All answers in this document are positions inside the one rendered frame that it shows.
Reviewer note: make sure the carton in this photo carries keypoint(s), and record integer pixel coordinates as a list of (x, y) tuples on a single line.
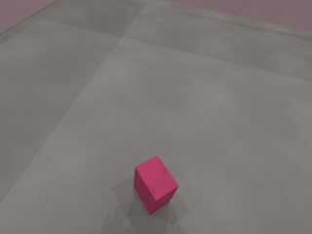
[(154, 184)]

